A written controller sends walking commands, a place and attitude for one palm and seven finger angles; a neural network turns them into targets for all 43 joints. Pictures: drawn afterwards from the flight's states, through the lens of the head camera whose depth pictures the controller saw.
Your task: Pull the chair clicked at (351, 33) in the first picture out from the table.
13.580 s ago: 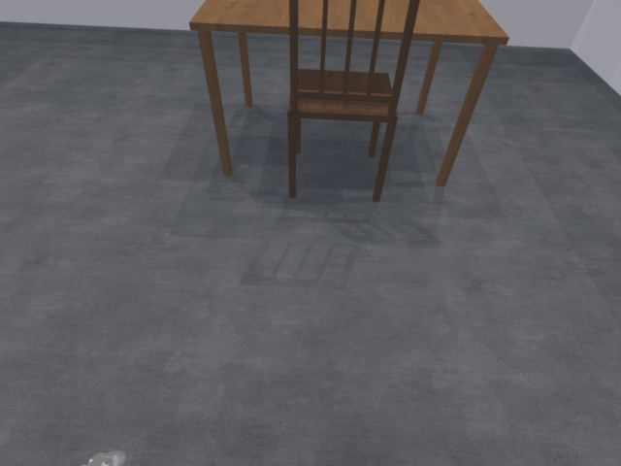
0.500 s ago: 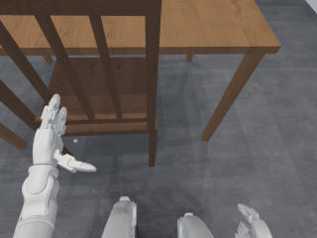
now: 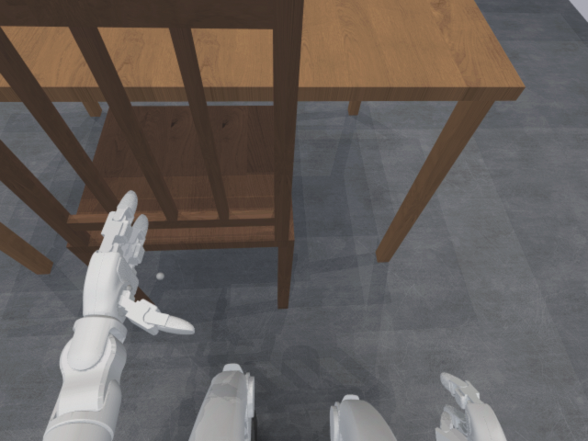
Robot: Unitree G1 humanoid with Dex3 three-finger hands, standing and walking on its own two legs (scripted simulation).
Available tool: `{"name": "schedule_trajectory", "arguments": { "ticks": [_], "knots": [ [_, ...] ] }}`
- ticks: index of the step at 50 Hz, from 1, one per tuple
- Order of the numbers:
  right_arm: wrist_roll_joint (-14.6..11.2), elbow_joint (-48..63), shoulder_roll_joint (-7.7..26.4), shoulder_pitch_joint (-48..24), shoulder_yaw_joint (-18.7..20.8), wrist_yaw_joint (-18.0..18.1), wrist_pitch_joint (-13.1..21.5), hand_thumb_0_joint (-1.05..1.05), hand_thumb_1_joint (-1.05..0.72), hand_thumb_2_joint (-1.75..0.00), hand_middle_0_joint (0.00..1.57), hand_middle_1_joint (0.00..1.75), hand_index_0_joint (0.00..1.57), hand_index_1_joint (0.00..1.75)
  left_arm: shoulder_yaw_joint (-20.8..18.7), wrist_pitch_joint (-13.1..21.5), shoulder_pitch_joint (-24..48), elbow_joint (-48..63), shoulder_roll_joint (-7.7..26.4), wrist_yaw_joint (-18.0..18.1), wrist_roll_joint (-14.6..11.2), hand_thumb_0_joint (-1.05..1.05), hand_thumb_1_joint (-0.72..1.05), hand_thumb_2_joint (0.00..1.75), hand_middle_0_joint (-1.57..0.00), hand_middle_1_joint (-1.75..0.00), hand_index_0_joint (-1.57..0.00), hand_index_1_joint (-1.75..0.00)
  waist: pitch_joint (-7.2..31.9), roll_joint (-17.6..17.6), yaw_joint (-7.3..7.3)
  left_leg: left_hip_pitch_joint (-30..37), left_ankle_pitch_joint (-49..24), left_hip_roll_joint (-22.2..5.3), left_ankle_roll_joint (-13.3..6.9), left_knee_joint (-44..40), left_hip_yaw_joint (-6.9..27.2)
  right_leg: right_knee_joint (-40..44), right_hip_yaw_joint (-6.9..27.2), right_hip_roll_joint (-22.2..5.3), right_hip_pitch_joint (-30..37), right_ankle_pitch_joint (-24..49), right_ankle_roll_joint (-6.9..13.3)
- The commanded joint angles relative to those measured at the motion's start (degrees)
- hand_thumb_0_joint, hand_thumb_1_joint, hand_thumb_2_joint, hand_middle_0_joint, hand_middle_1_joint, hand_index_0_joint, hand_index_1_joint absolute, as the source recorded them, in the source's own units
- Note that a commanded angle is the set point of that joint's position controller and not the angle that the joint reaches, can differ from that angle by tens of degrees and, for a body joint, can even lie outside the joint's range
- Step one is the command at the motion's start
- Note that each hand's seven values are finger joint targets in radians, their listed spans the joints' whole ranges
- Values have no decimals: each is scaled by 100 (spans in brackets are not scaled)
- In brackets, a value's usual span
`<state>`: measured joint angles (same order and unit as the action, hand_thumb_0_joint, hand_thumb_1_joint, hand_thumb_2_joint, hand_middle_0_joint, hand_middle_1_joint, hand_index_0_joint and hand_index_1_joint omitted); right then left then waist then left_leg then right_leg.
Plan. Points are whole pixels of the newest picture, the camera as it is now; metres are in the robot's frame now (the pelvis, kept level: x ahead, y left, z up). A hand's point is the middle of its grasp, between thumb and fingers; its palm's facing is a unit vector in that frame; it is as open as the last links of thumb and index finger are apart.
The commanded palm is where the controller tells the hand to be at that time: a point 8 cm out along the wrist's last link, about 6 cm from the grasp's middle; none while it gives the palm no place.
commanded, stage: aim the fingers beside a spindle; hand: left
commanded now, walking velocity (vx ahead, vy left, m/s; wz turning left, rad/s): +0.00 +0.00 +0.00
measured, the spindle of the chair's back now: (141, 148) +0.48 +0.24 +0.08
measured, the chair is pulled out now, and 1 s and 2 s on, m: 0.00 0.00 0.00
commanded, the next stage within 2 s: push the fingers through the gap in 1.20 s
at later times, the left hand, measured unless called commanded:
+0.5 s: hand (143, 261) +0.33 +0.21 +0.04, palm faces +0.12 -0.99 -0.07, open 16.9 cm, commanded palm +0.31 +0.25 +0.03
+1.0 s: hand (151, 277) +0.32 +0.20 +0.01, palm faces +0.06 -1.00 -0.01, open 17.0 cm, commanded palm +0.30 +0.24 +0.03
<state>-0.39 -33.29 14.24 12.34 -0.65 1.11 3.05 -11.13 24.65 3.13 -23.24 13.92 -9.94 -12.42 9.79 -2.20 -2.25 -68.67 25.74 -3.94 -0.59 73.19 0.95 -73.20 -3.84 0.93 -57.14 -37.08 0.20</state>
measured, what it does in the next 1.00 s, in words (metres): stands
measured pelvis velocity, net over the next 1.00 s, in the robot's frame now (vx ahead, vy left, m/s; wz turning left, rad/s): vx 0.00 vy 0.00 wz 0.00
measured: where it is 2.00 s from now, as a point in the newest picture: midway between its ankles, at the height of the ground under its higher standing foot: outside the picture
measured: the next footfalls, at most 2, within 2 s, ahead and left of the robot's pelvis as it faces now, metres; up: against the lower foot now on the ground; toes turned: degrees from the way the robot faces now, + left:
none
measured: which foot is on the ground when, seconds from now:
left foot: down 0.00-1.00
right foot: down 0.00-1.00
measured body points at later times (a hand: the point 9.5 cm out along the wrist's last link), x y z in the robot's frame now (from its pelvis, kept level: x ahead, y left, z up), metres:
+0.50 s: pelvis +0.00 +0.00 +0.00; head +0.10 +0.02 +0.44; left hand +0.32 +0.26 +0.05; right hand +0.14 -0.25 -0.10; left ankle +0.08 +0.11 -0.62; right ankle -0.02 -0.12 -0.62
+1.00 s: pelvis +0.00 +0.00 +0.00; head +0.10 +0.02 +0.44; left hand +0.31 +0.26 +0.02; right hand +0.16 -0.24 -0.10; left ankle +0.08 +0.11 -0.62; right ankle -0.02 -0.12 -0.62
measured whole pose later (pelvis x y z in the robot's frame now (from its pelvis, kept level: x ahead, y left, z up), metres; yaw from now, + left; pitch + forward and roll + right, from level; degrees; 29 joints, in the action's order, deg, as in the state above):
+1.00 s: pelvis +0.00 +0.00 +0.00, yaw +0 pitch +21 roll -4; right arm -0.7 -33.5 14.1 11.8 -1.0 1.1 2.9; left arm -11.4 24.2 3.7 -24.2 14.9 -10.8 -13.5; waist 10.1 -2.2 -2.0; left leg -69.0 25.9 -3.6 -0.8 73.7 1.4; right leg -73.3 -4.2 0.8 -57.1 -37.2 0.0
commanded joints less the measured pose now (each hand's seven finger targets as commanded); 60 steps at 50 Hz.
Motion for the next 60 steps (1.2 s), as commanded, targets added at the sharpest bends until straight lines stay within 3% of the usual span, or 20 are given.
{"name": "schedule_trajectory", "arguments": {
  "ticks": [1, 5, 9, 11, 17, 19, 21, 25, 27, 30, 31, 33, 36, 39, 42, 46, 49, 52, 56, 60],
  "knots": [
    [78, 580, 856, 89, 347, 131, 356, 0, -90, -90, 20, 30, 20, 30, -687, 842, 1573, 2067, 1359, 346, 35, 0, -50, 30, -6, -8, -6, -8, 2255, -490, -56, 2908, -1213, 119, -86, -743, 286, 1065, 108, 144, -166, 1599, 135],
    [95, 539, 805, 23, 313, 68, 337, 0, -90, -90, 20, 30, 20, 30, -440, 754, 1192, 1580, 983, 480, 144, 0, -50, 30, -6, -8, -6, -8, 1961, -547, -77, 2787, -914, 148, -60, -815, 272, 1128, 79, 138, -265, 1391, 133],
    [11, 558, 890, 44, 319, 79, 225, 0, -90, -90, 20, 30, 20, 30, -203, 281, 1056, 487, 690, 149, 91, 0, -50, 30, -6, -8, -6, -8, 1492, 116, -179, 2101, -381, 184, -103, -807, 172, 1284, 130, 134, -239, 1112, 92],
    [-35, 618, 903, 48, 322, 85, 222, 0, -90, -90, 20, 30, 20, 30, -84, 180, 1073, 447, 559, -13, 10, 0, -50, 30, -6, -8, -6, -8, 1556, 48, -159, 2129, -400, 187, -122, -795, 155, 1294, 154, 118, -236, 1128, 101],
    [51, 698, 850, 61, 349, 112, 280, 0, -90, -90, 20, 30, 20, 30, -763, 647, 1363, 1932, 1342, 257, -56, 0, -50, 30, -6, -8, -6, -8, 2466, -405, 70, 2858, -1299, 159, -98, -781, 196, 1132, 162, 139, 132, 1801, 125],
    [81, 670, 788, 56, 330, 95, 294, 0, -90, -90, 20, 30, 20, 30, -861, 803, 1178, 2074, 1408, 435, 17, 0, -50, 30, -6, -8, -6, -8, 2431, -579, 91, 2975, -1463, 148, -72, -794, 202, 1091, 136, 144, 125, 1878, 136],
    [93, 596, 799, 78, 323, 87, 289, 0, -90, -90, 20, 30, 20, 30, -894, 791, 1055, 1828, 1403, 513, 59, 0, -50, 30, -6, -8, -6, -8, 2227, -351, -8, 2749, -1347, 137, -96, -752, 205, 1093, 124, 161, 91, 1824, 114],
    [21, 491, 860, 52, 313, 84, 228, 0, -90, -90, 20, 30, 20, 30, -302, 456, 1032, 658, 745, 167, 41, 0, -50, 30, -6, -8, -6, -8, 1393, -42, -230, 2147, -474, 165, -92, -792, 167, 1275, 120, 154, -285, 1192, 86],
    [-28, 539, 895, 55, 322, 90, 247, 0, -90, -90, 20, 30, 20, 30, 63, 317, 1097, 523, 426, -90, -34, 0, -50, 30, -6, -8, -6, -8, 1429, -26, -244, 2142, -350, 181, -110, -800, 177, 1319, 134, 123, -290, 1100, 92],
    [-46, 618, 934, 71, 369, 123, 272, 0, -90, -90, 20, 30, 20, 30, -27, 274, 1116, 867, 607, -228, -127, 0, -50, 30, -6, -8, -6, -8, 1814, 29, -150, 2297, -594, 179, -132, -774, 182, 1311, 166, 109, -110, 1285, 101],
    [-37, 656, 920, 68, 366, 125, 309, 0, -90, -90, 20, 30, 20, 30, -79, 361, 1183, 1220, 709, -197, -138, 0, -50, 30, -6, -8, -6, -8, 1992, -227, -100, 2555, -831, 162, -124, -784, 216, 1228, 137, 117, -135, 1424, 126],
    [20, 710, 875, 68, 381, 110, 344, 0, -90, -90, 20, 30, 20, 30, -355, 565, 1137, 2038, 1028, 42, -74, 0, -50, 30, -6, -8, -6, -8, 2530, -696, 76, 3201, -1349, 139, -69, -853, 286, 1124, 91, 112, -58, 1692, 160],
    [94, 672, 835, 72, 359, 86, 338, 0, -90, -90, 20, 30, 20, 30, -877, 778, 960, 2459, 1506, 535, 42, 0, -50, 30, -6, -8, -6, -8, 2566, -612, 108, 3333, -1680, 91, -44, -860, 358, 1022, 43, 154, -58, 1848, 149],
    [112, 603, 750, 25, 311, 35, 261, 0, -90, -90, 20, 30, 20, 30, -810, 695, 665, 1701, 1179, 675, 115, 0, -50, 30, -6, -8, -6, -8, 1943, -263, 18, 2705, -1260, 133, -55, -854, 273, 1076, 30, 163, -25, 1691, 117],
    [49, 588, 810, 11, 307, 20, 181, 0, -90, -90, 20, 30, 20, 30, -459, 432, 469, 735, 754, 360, 95, 0, -50, 30, -6, -8, -6, -8, 1412, 23, -111, 2221, -725, 163, -71, -851, 185, 1192, 45, 168, -191, 1388, 97],
    [-66, 714, 869, 0, 319, 67, 230, 0, -90, -90, 20, 30, 20, 30, 395, 237, 931, 765, 112, -245, -115, 0, -50, 30, -6, -8, -6, -8, 1451, 77, -291, 2220, -468, 183, -139, -809, 180, 1331, 118, 124, -224, 1222, 89],
    [-24, 697, 903, 42, 376, 141, 322, 0, -90, -90, 20, 30, 20, 30, -48, 458, 1214, 1654, 737, -228, -159, 0, -50, 30, -6, -8, -6, -8, 2122, -279, -111, 2745, -858, 153, -115, -794, 258, 1238, 122, 122, -150, 1409, 127],
    [74, 664, 860, 54, 358, 150, 391, 0, -90, -90, 20, 30, 20, 30, -517, 773, 1384, 2567, 1285, 223, -27, 0, -50, 30, -6, -8, -6, -8, 2569, -753, 14, 3344, -1320, 119, -61, -842, 368, 1085, 73, 130, -197, 1588, 151],
    [121, 569, 783, 4, 309, 99, 322, 0, -90, -90, 20, 30, 20, 30, -997, 757, 790, 1924, 1461, 642, 97, 0, -50, 30, -6, -8, -6, -8, 2149, -546, 96, 2884, -1286, 131, -46, -842, 327, 1036, 42, 169, -129, 1607, 150],
    [31, 584, 832, -19, 272, 42, 173, 0, -90, -90, 20, 30, 20, 30, -425, 270, 676, 525, 746, 297, 49, 0, -50, 30, -6, -8, -6, -8, 1304, 70, -117, 2040, -342, 189, -67, -895, 204, 1250, 48, 174, -228, 1090, 101]
  ]
}}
